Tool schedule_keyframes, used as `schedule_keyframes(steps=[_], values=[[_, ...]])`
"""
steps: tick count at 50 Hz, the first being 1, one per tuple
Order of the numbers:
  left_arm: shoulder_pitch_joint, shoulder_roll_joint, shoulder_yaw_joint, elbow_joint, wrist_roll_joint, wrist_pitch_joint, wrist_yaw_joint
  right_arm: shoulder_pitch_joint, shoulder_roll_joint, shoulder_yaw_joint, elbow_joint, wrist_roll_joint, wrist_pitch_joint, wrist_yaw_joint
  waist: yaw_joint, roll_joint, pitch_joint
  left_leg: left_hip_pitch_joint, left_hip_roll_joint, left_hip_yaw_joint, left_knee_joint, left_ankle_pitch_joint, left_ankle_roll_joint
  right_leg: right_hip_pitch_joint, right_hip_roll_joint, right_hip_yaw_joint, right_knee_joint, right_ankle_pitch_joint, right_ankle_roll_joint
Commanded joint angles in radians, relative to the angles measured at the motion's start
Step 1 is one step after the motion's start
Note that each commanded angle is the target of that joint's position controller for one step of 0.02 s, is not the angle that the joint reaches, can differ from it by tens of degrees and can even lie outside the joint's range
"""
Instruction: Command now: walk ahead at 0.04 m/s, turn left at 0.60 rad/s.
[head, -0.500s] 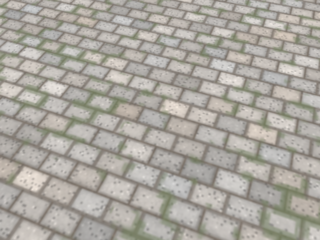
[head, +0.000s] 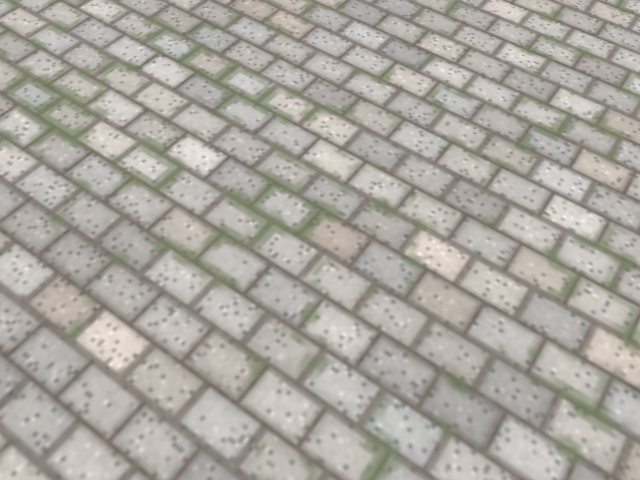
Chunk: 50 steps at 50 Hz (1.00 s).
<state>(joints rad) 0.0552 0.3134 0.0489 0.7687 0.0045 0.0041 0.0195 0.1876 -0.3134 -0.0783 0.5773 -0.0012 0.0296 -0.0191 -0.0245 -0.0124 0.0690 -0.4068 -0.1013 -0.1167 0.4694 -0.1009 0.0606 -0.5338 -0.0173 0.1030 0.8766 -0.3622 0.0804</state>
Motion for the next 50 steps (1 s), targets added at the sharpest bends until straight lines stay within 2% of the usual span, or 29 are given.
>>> schedule_keyframes(steps=[1, 4, 6, 7, 8, 9, 10, 11, 12, 13, 15, 17, 20, 25, 27, 28, 29, 30, 31, 32, 33, 34, 36, 40, 42, 45, 48, 49, 50], values=[[0.053, 0.083, 0.023, -0.045, -0.004, -0.006, -0.001, -0.037, -0.166, -0.051, -0.078, 0.0, -0.003, -0.011, 0.023, 0.152, -0.206, 0.108, 0.226, -0.288, -0.134, -0.036, 0.166, 0.112, 0.03, -0.014, -0.083, 0.039, 0.001], [0.058, 0.089, 0.029, -0.055, -0.007, -0.02, -0.012, -0.035, -0.16, -0.05, -0.076, 0.006, 0.006, -0.006, 0.019, 0.178, -0.194, 0.133, 0.223, -0.352, -0.101, -0.045, 0.146, 0.157, 0.044, -0.015, -0.213, 0.035, -0.024], [0.121, 0.094, 0.038, -0.038, -0.004, -0.029, -0.021, -0.05, -0.147, -0.045, -0.076, 0.019, 0.014, -0.009, 0.059, 0.171, -0.186, 0.098, 0.181, -0.348, -0.042, -0.051, 0.1, 0.284, 0.034, -0.035, -0.428, 0.159, -0.059], [0.155, 0.155, 0.055, -0.037, 0.012, -0.028, -0.017, -0.015, -0.109, -0.034, -0.073, 0.019, 0.016, -0.011, 0.051, 0.076, -0.193, 0.014, 0.119, -0.284, 0.072, -0.19, 0.043, 0.384, -0.11, 0.077, -0.516, 0.179, -0.112], [0.131, 0.252, 0.077, -0.037, 0.034, -0.015, -0.01, 0.012, -0.076, -0.027, -0.1, 0.023, 0.012, -0.009, -0.004, -0.232, -0.14, -0.193, -0.054, -0.059, 0.274, -0.449, -0.023, 0.42, -0.32, 0.323, -0.581, 0.296, -0.254], [0.105, 0.203, 0.068, -0.063, 0.05, -0.019, -0.009, 0.011, -0.161, -0.051, -0.091, 0.004, -0.002, -0.008, 0.024, -0.253, -0.133, -0.224, -0.013, -0.039, 0.52, -0.513, -0.07, 0.359, -0.409, 0.433, -0.607, 0.343, -0.353], [0.052, 0.152, 0.052, -0.087, 0.043, -0.02, 0.0, 0.024, -0.201, -0.069, -0.067, 0.011, -0.001, -0.005, 0.005, -0.168, -0.122, -0.21, 0.016, -0.053, 0.631, -0.446, -0.081, 0.338, -0.365, 0.339, -0.587, 0.358, -0.332], [0.008, 0.121, 0.046, -0.095, 0.026, -0.019, 0.005, 0.047, -0.188, -0.071, -0.04, 0.015, 0.01, -0.007, -0.013, -0.127, -0.104, -0.206, 0.025, -0.034, 0.681, -0.391, -0.098, 0.333, -0.297, 0.233, -0.567, 0.355, -0.283], [-0.002, 0.102, 0.04, -0.1, 0.009, -0.018, 0.011, 0.06, -0.165, -0.067, -0.026, 0.012, 0.02, -0.01, -0.008, -0.12, -0.095, -0.228, 0.033, -0.023, 0.732, -0.342, -0.117, 0.357, -0.26, 0.17, -0.556, 0.356, -0.261], [0.007, 0.095, 0.035, -0.1, 0.003, -0.014, 0.015, 0.06, -0.136, -0.059, -0.024, 0.014, 0.027, -0.008, 0.0, -0.118, -0.085, -0.236, 0.041, -0.009, 0.761, -0.318, -0.131, 0.364, -0.244, 0.121, -0.555, 0.39, -0.262], [0.043, 0.1, 0.037, -0.095, 0.009, -0.003, 0.022, 0.01, -0.104, -0.045, -0.045, 0.025, 0.029, -0.004, 0.029, -0.134, -0.077, -0.245, 0.06, 0.048, 0.693, -0.278, -0.149, 0.403, -0.218, 0.046, -0.566, 0.407, -0.27], [0.123, 0.126, 0.049, -0.081, 0.006, 0.004, 0.027, -0.056, -0.089, -0.033, -0.075, 0.028, 0.025, 0.003, 0.087, -0.159, -0.105, -0.276, 0.096, 0.078, 0.579, -0.256, -0.157, 0.499, -0.242, 0.054, -0.605, 0.209, -0.281], [0.156, 0.172, 0.066, -0.077, -0.007, -0.002, 0.02, -0.096, -0.075, -0.019, -0.099, 0.021, 0.015, 0.021, 0.113, -0.18, -0.106, -0.216, 0.132, 0.113, 0.428, -0.289, -0.137, 0.507, -0.28, 0.059, -0.654, 0.01, -0.279], [0.142, 0.204, 0.081, -0.068, -0.031, -0.026, -0.013, -0.055, -0.081, -0.017, -0.078, 0.023, -0.002, 0.042, 0.08, -0.162, -0.067, 0.018, 0.126, 0.188, 0.176, -0.275, -0.055, 0.38, -0.291, -0.032, -0.667, -0.037, -0.257], [0.118, 0.188, 0.076, -0.06, -0.045, -0.028, -0.023, 0.04, -0.07, -0.02, -0.032, 0.026, -0.006, 0.046, 0.017, -0.122, -0.076, 0.187, 0.096, 0.231, 0.015, -0.178, -0.017, 0.308, -0.271, -0.094, -0.584, -0.048, -0.229], [0.129, 0.147, 0.064, -0.053, -0.04, -0.031, -0.026, 0.128, -0.09, -0.034, 0.008, 0.03, -0.007, 0.04, -0.018, -0.075, -0.104, 0.339, 0.069, 0.23, -0.018, -0.188, 0.006, 0.224, -0.236, -0.148, -0.475, -0.042, -0.197], [0.105, 0.079, 0.041, -0.065, -0.017, -0.037, -0.032, 0.263, -0.146, -0.059, 0.043, 0.036, -0.01, 0.031, -0.077, 0.074, -0.147, 0.535, 0.167, 0.049, -0.071, -0.233, 0.06, 0.061, -0.162, -0.247, -0.172, -0.027, -0.131], [0.028, 0.021, 0.02, -0.162, 0.015, -0.057, -0.033, 0.315, -0.302, -0.085, 0.019, 0.027, -0.026, 0.026, -0.077, 0.346, -0.145, 0.665, 0.427, -0.509, -0.18, -0.384, 0.246, -0.331, 0.003, -0.246, 0.188, -0.246, -0.053], [-0.03, 0.098, 0.038, -0.177, -0.017, -0.086, -0.036, 0.303, -0.235, -0.066, 0.011, 0.019, -0.056, 0.036, -0.11, 0.224, -0.13, 0.614, 0.481, -0.623, -0.271, -0.497, 0.326, -0.436, -0.008, -0.065, 0.315, -0.242, -0.063], [-0.021, 0.137, 0.048, -0.177, -0.041, -0.104, -0.047, 0.252, -0.174, -0.042, 0.012, 0.015, -0.076, 0.036, -0.069, 0.211, -0.051, 0.567, 0.455, -0.534, -0.282, -0.475, 0.297, -0.456, -0.05, -0.041, 0.311, -0.142, -0.084], [0.011, 0.147, 0.052, -0.15, -0.03, -0.114, -0.052, 0.207, -0.129, -0.026, 0.007, 0.015, -0.086, 0.034, -0.039, 0.166, -0.014, 0.518, 0.404, -0.427, -0.271, -0.387, 0.258, -0.424, -0.075, -0.046, 0.273, -0.042, -0.088], [0.017, 0.149, 0.054, -0.136, -0.005, -0.12, -0.052, 0.166, -0.118, -0.019, 0.002, 0.017, -0.083, 0.029, -0.018, 0.138, -0.002, 0.473, 0.365, -0.351, -0.27, -0.271, 0.228, -0.382, -0.084, -0.05, 0.206, 0.026, -0.079], [0.019, 0.132, 0.053, -0.127, 0.01, -0.122, -0.058, 0.138, -0.123, -0.015, -0.005, 0.007, -0.081, 0.015, 0.006, 0.132, -0.01, 0.403, 0.308, -0.253, -0.283, -0.08, 0.2, -0.28, -0.064, -0.069, 0.106, 0.146, -0.053], [-0.074, 0.055, 0.021, -0.14, 0.0, -0.116, -0.061, 0.166, -0.159, -0.027, 0.025, 0.015, -0.079, -0.009, -0.019, 0.108, -0.007, 0.284, 0.24, -0.128, -0.27, 0.034, 0.159, -0.118, 0.001, -0.094, -0.19, 0.349, -0.015], [-0.136, 0.049, 0.014, -0.161, -0.009, -0.117, -0.067, 0.206, -0.171, -0.033, 0.052, 0.025, -0.079, -0.013, -0.042, 0.118, 0.004, 0.242, 0.241, -0.135, -0.266, 0.021, 0.148, -0.046, 0.025, -0.094, -0.281, 0.399, -0.016], [-0.142, 0.081, 0.023, -0.173, -0.018, -0.121, -0.071, 0.227, -0.169, -0.036, 0.081, 0.036, -0.079, -0.015, -0.029, 0.127, 0.009, 0.267, 0.278, -0.199, -0.233, 0.013, 0.124, 0.018, 0.02, -0.046, -0.356, 0.421, -0.041], [-0.067, 0.12, 0.042, -0.161, -0.017, -0.128, -0.065, 0.216, -0.166, -0.041, 0.091, 0.029, -0.067, -0.014, 0.011, 0.156, -0.022, 0.329, 0.296, -0.238, -0.139, 0.165, 0.098, 0.116, 0.027, -0.06, -0.373, 0.312, -0.083], [0.027, 0.144, 0.059, -0.139, -0.014, -0.13, -0.056, 0.205, -0.149, -0.035, 0.088, 0.024, -0.063, -0.012, 0.061, 0.156, -0.083, 0.321, 0.253, -0.213, -0.026, 0.295, 0.075, 0.254, 0.042, -0.086, -0.403, 0.305, -0.109], [0.167, 0.175, 0.073, -0.12, -0.005, -0.13, -0.048, 0.191, -0.113, -0.02, 0.072, 0.013, -0.06, -0.007, 0.131, 0.137, -0.209, 0.231, 0.19, -0.178, 0.189, 0.274, 0.039, 0.5, -0.027, -0.038, -0.378, 0.297, -0.154]])
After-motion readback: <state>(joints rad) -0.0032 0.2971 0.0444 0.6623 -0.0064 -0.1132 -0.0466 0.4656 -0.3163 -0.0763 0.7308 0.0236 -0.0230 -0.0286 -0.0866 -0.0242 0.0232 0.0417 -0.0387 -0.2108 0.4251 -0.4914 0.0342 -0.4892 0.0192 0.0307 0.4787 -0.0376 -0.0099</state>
